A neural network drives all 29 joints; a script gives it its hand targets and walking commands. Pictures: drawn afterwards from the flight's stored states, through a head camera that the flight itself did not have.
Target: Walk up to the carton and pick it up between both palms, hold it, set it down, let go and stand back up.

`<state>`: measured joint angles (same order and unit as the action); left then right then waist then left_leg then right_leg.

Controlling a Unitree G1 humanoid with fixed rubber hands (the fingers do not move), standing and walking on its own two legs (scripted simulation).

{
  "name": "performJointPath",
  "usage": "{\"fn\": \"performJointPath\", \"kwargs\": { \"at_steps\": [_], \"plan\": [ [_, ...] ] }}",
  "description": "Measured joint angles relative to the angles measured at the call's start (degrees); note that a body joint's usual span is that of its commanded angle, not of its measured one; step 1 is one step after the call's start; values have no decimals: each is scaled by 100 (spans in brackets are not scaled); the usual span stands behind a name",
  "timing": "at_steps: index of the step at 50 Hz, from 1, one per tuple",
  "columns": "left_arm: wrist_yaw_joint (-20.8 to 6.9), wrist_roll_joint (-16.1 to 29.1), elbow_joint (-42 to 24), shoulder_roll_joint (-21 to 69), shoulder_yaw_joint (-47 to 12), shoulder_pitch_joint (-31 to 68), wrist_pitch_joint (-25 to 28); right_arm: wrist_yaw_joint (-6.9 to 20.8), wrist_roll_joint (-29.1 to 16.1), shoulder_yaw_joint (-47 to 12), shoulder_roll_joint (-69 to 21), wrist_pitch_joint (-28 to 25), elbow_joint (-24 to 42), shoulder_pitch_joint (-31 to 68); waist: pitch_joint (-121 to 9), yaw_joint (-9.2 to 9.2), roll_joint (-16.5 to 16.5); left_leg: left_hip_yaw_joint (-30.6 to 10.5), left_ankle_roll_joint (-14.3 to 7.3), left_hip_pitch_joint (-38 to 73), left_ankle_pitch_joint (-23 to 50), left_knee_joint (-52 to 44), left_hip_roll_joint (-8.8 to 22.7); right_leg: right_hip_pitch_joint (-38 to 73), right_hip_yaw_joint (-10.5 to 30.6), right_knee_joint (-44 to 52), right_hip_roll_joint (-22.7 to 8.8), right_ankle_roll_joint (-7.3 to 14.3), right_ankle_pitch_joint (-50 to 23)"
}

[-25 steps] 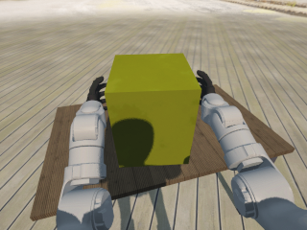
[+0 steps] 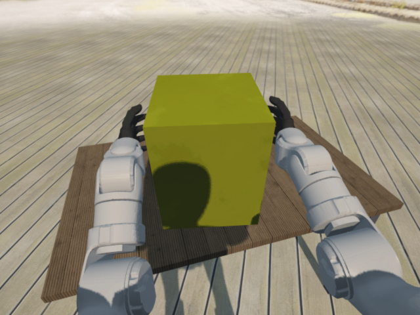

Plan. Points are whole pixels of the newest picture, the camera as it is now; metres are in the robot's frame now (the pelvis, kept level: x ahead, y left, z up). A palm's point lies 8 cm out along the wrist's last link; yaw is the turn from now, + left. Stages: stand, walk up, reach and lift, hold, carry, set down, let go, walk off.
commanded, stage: hold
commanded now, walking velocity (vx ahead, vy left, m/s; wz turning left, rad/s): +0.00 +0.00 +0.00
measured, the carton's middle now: (207, 149) +0.41 +0.00 +0.17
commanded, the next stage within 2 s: set down in 1.78 s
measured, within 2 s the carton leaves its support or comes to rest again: neither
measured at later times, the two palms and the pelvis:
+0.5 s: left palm (130, 144) +0.37 +0.14 +0.22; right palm (283, 134) +0.37 -0.14 +0.23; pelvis +0.00 +0.00 +0.00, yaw +0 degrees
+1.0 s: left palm (130, 144) +0.37 +0.14 +0.22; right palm (284, 134) +0.37 -0.15 +0.23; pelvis +0.00 +0.00 +0.00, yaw +0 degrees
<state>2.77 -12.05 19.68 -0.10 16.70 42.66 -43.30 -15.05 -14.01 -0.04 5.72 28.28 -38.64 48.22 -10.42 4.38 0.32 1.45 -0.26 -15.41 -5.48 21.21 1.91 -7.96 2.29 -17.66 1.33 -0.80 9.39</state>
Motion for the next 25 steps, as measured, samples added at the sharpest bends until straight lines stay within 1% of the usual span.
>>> {"fn": "performJointPath", "kwargs": {
  "at_steps": [25],
  "plan": [
    [0, 0, 0, 0, 0, 0, -1, 0, 0, 0, 0, 0, 0, 0, 0, 0, 0, 0, 0, 1, 0, 0, 0, 0, 0, 0, 0, -1, 0]
  ]
}}
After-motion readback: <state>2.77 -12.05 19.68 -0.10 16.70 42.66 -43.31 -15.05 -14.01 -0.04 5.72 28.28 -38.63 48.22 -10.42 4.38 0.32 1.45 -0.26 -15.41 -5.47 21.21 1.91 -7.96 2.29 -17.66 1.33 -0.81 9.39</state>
